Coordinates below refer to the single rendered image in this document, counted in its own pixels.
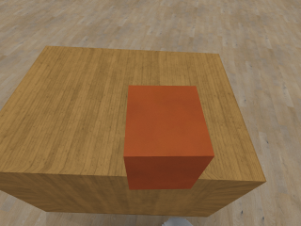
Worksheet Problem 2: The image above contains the pedestal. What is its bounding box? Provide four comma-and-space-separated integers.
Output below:
0, 45, 267, 218

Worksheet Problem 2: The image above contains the carton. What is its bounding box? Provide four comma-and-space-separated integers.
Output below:
123, 85, 214, 190

